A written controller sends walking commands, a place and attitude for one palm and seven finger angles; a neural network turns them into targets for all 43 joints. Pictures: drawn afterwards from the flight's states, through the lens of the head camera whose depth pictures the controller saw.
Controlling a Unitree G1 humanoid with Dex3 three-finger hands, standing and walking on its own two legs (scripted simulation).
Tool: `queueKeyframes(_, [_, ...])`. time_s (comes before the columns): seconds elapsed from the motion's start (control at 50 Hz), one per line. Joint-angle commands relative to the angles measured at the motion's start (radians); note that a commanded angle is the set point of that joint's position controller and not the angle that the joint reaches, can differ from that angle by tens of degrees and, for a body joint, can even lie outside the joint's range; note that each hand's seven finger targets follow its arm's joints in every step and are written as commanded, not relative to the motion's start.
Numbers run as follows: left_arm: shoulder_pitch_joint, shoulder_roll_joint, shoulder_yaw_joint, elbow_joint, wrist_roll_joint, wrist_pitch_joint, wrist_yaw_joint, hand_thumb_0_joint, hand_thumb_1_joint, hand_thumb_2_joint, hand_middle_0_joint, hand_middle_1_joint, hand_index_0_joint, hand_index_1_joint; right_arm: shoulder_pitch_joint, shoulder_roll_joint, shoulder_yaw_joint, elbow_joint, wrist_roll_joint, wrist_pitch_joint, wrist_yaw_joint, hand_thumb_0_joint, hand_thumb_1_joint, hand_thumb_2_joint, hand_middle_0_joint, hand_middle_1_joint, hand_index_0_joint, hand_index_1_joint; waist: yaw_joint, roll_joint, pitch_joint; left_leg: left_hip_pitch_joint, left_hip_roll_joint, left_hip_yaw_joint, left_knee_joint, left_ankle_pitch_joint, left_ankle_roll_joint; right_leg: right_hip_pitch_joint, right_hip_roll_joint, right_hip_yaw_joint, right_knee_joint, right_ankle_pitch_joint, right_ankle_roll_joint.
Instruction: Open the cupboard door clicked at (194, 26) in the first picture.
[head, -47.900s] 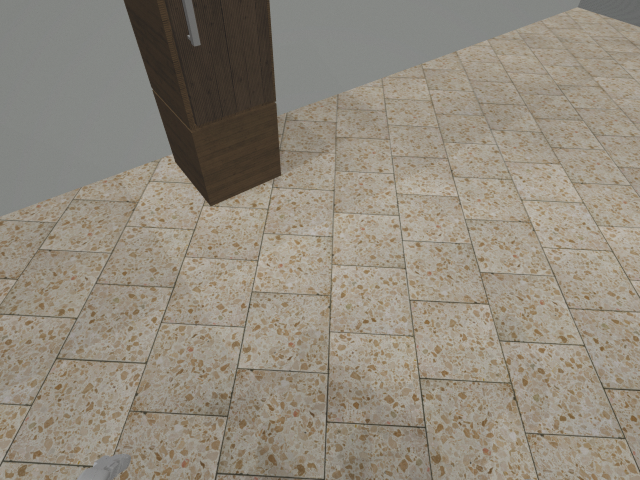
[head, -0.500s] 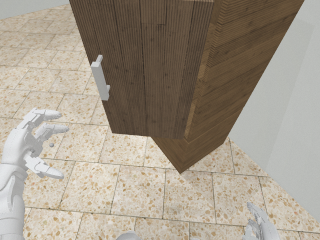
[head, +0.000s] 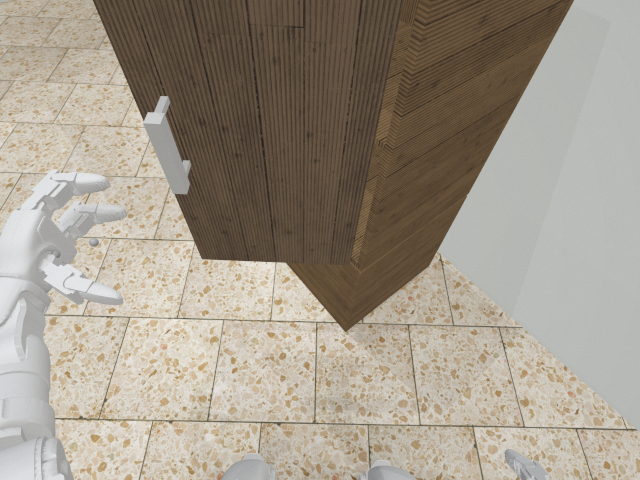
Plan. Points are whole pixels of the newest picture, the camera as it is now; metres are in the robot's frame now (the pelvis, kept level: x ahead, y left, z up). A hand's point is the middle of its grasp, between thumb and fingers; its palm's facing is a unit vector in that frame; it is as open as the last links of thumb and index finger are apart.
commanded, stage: move the hooked fingers beside the handle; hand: left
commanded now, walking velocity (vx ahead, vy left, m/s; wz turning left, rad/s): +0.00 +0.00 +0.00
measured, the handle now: (172, 147) +0.55 +0.23 +0.06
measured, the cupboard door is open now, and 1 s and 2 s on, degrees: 50 50 50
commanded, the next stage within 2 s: slide the fingers in behind the handle in 1.74 s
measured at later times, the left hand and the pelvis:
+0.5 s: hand (110, 202) +0.43 +0.28 +0.07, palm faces -0.01 -1.00 -0.01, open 14.0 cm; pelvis +0.00 +0.00 -0.01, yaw -1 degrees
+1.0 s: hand (115, 165) +0.49 +0.29 +0.08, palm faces -0.02 -1.00 -0.02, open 14.0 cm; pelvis -0.01 +0.01 -0.02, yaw -2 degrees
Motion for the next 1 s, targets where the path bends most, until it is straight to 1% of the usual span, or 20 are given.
queueKeyframes(0.0, [-0.383,0.312,0.041,-0.164,-0.001,-0.057,0.001,0.000,-0.500,0.300,-0.300,-1.200,-0.300,-1.200,0.046,-0.157,-0.062,-0.101,-0.004,-0.033,-0.014,0.000,-0.900,-0.900,0.200,0.300,0.200,0.300,-0.009,0.100,-0.338,0.220,-0.044,-0.018,-0.108,0.300,0.030,0.108,0.042,0.028,-0.089,0.298,-0.019])
queueKeyframes(0.04, [-0.418,0.325,0.039,-0.154,0.013,-0.065,0.010,0.000,-0.500,0.300,-0.300,-1.200,-0.300,-1.200,0.049,-0.157,-0.061,-0.097,-0.006,-0.027,-0.013,0.000,-0.900,-0.900,0.200,0.300,0.200,0.300,-0.011,0.131,-0.345,0.229,-0.042,-0.026,-0.105,0.302,0.027,0.090,0.041,0.025,-0.085,0.285,-0.022])
queueKeyframes(0.08, [-0.473,0.328,0.036,-0.117,0.012,-0.073,0.015,0.000,-0.500,0.300,-0.300,-1.200,-0.300,-1.200,0.059,-0.159,-0.058,-0.089,-0.009,-0.019,-0.012,0.000,-0.900,-0.900,0.200,0.300,0.200,0.300,-0.023,0.090,-0.337,0.211,-0.039,-0.027,-0.096,0.297,0.031,0.084,0.045,0.023,-0.081,0.283,-0.023])
queueKeyframes(0.1, [-0.470,0.375,0.080,-0.078,0.017,-0.074,0.020,0.000,-0.500,0.300,-0.300,-1.200,-0.300,-1.200,0.065,-0.164,-0.060,-0.086,-0.009,-0.013,-0.012,0.000,-0.900,-0.900,0.200,0.300,0.200,0.300,-0.016,0.071,-0.345,0.191,-0.038,-0.025,-0.094,0.281,0.029,0.099,0.045,0.028,-0.081,0.278,-0.019])
queueKeyframes(0.2, [-0.484,0.421,0.106,-0.017,0.036,-0.086,0.013,0.000,-0.500,0.300,-0.300,-1.200,-0.300,-1.200,0.083,-0.164,-0.059,-0.091,-0.013,0.010,-0.005,0.000,-0.900,-0.900,0.200,0.300,0.200,0.300,-0.005,0.098,-0.418,0.186,-0.039,-0.017,-0.072,0.353,0.030,0.134,0.044,0.035,-0.053,0.358,-0.018])
queueKeyframes(0.22, [-0.516,0.403,0.080,-0.025,0.043,-0.090,0.010,0.000,-0.500,0.300,-0.300,-1.200,-0.300,-1.200,0.080,-0.162,-0.060,-0.089,-0.013,0.014,-0.002,0.000,-0.900,-0.900,0.200,0.300,0.200,0.300,-0.015,0.138,-0.415,0.202,-0.039,-0.015,-0.068,0.359,0.030,0.110,0.043,0.035,-0.054,0.358,-0.018])
queueKeyframes(0.26, [-0.531,0.379,0.052,-0.005,0.050,-0.090,0.004,0.000,-0.500,0.300,-0.300,-1.200,-0.300,-1.200,0.085,-0.162,-0.061,-0.087,-0.013,0.022,0.004,0.000,-0.900,-0.900,0.200,0.300,0.200,0.300,-0.025,0.141,-0.388,0.203,-0.035,-0.018,-0.066,0.349,0.029,0.071,0.045,0.029,-0.057,0.334,-0.018])
queueKeyframes(0.28, [-0.530,0.360,0.044,0.006,0.039,-0.090,-0.002,0.000,-0.500,0.300,-0.300,-1.200,-0.300,-1.200,0.092,-0.162,-0.062,-0.092,-0.013,0.027,0.005,0.000,-0.900,-0.900,0.200,0.300,0.200,0.300,-0.029,0.108,-0.387,0.199,-0.035,-0.021,-0.061,0.361,0.033,0.074,0.052,0.026,-0.052,0.342,-0.022])
queueKeyframes(0.32, [-0.534,0.403,0.078,0.047,0.036,-0.085,-0.006,0.000,-0.500,0.300,-0.300,-1.200,-0.300,-1.200,0.102,-0.173,-0.065,-0.087,-0.012,0.039,0.005,0.000,-0.900,-0.900,0.200,0.300,0.200,0.300,-0.031,0.064,-0.393,0.178,-0.034,-0.018,-0.059,0.339,0.034,0.084,0.053,0.029,-0.058,0.340,-0.015])
queueKeyframes(0.42, [-0.652,0.438,0.075,0.109,0.057,-0.091,-0.003,0.000,-0.500,0.300,-0.300,-1.200,-0.300,-1.200,0.119,-0.179,-0.061,-0.074,-0.013,0.062,0.002,0.000,-0.900,-0.900,0.200,0.300,0.200,0.300,-0.052,0.086,-0.369,0.147,-0.034,-0.023,-0.048,0.296,0.036,0.038,0.052,0.032,-0.052,0.294,-0.015])
queueKeyframes(0.5, [-0.742,0.459,0.065,0.080,0.082,-0.123,0.010,0.000,-0.500,0.300,-0.300,-1.200,-0.300,-1.200,0.136,-0.178,-0.061,-0.060,-0.020,0.072,0.004,0.000,-0.900,-0.900,0.200,0.300,0.200,0.300,-0.062,0.162,-0.437,0.213,-0.028,-0.038,-0.034,0.328,0.032,-0.009,0.057,0.030,-0.037,0.275,-0.018])
queueKeyframes(0.58, [-0.738,0.503,0.105,0.124,0.073,-0.125,0.008,0.000,-0.500,0.300,-0.300,-1.200,-0.300,-1.200,0.150,-0.183,-0.059,-0.056,-0.021,0.088,0.003,0.000,-0.900,-0.900,0.200,0.300,0.200,0.300,-0.060,0.125,-0.474,0.193,-0.027,-0.039,-0.018,0.364,0.037,0.027,0.060,0.032,-0.027,0.317,-0.020])
queueKeyframes(0.66, [-0.756,0.504,0.075,0.189,0.102,-0.090,0.003,0.000,-0.500,0.300,-0.300,-1.200,-0.300,-1.200,0.157,-0.184,-0.055,-0.052,-0.020,0.103,0.008,0.000,-0.900,-0.900,0.200,0.300,0.200,0.300,-0.072,0.165,-0.409,0.163,-0.027,-0.035,-0.022,0.325,0.036,-0.020,0.057,0.028,-0.038,0.284,-0.015])
queueKeyframes(0.68, [-0.766,0.512,0.084,0.204,0.096,-0.085,0.003,0.000,-0.500,0.300,-0.300,-1.200,-0.300,-1.200,0.165,-0.186,-0.053,-0.053,-0.021,0.107,0.006,0.000,-0.900,-0.900,0.200,0.300,0.200,0.300,-0.077,0.127,-0.407,0.150,-0.026,-0.035,-0.017,0.335,0.040,-0.009,0.063,0.028,-0.033,0.298,-0.017])
queueKeyframes(0.72, [-0.787,0.546,0.090,0.227,0.115,-0.077,0.008,0.000,-0.500,0.300,-0.300,-1.200,-0.300,-1.200,0.170,-0.192,-0.051,-0.057,-0.021,0.116,0.006,0.000,-0.900,-0.900,0.200,0.300,0.200,0.300,-0.085,0.116,-0.399,0.120,-0.026,-0.035,-0.016,0.307,0.041,-0.012,0.061,0.032,-0.037,0.283,-0.010])
queueKeyframes(0.76, [-0.820,0.558,0.090,0.232,0.122,-0.078,0.011,0.000,-0.500,0.300,-0.300,-1.200,-0.300,-1.200,0.179,-0.194,-0.049,-0.057,-0.023,0.117,0.007,0.000,-0.900,-0.900,0.200,0.300,0.200,0.300,-0.095,0.119,-0.405,0.103,-0.025,-0.034,-0.008,0.293,0.042,-0.019,0.061,0.035,-0.035,0.272,-0.010])
queueKeyframes(0.8, [-0.852,0.613,0.127,0.221,0.123,-0.095,0.012,0.000,-0.500,0.300,-0.300,-1.200,-0.300,-1.200,0.192,-0.200,-0.051,-0.053,-0.027,0.124,0.005,0.000,-0.900,-0.900,0.200,0.300,0.200,0.300,-0.088,0.141,-0.451,0.127,-0.022,-0.041,0.003,0.339,0.039,-0.012,0.066,0.035,-0.019,0.299,-0.013])
queueKeyframes(0.9, [-0.894,0.598,0.102,0.237,0.132,-0.103,0.001,0.000,-0.500,0.300,-0.300,-1.200,-0.300,-1.200,0.210,-0.201,-0.048,-0.039,-0.031,0.135,0.009,0.000,-0.900,-0.900,0.200,0.300,0.200,0.300,-0.104,0.198,-0.481,0.187,-0.014,-0.053,0.019,0.376,0.032,-0.077,0.069,0.025,-0.013,0.288,-0.016])
queueKeyframes(0.96, [-0.865,0.557,0.064,0.295,0.140,-0.068,-0.004,0.000,-0.500,0.300,-0.300,-1.200,-0.300,-1.200,0.215,-0.202,-0.045,-0.043,-0.031,0.142,0.011,0.000,-0.900,-0.900,0.200,0.300,0.200,0.300,-0.116,0.163,-0.427,0.148,-0.014,-0.051,0.016,0.339,0.037,-0.100,0.067,0.021,-0.025,0.260,-0.012])
queueKeyframes(0.98, [-0.847,0.573,0.085,0.298,0.131,-0.067,-0.006,0.000,-0.500,0.300,-0.300,-1.200,-0.300,-1.200,0.221,-0.204,-0.044,-0.048,-0.032,0.144,0.009,0.000,-0.900,-0.900,0.200,0.300,0.200,0.300,-0.102,0.154,-0.443,0.153,-0.015,-0.055,0.015,0.363,0.036,-0.083,0.071,0.018,-0.016,0.276,-0.017])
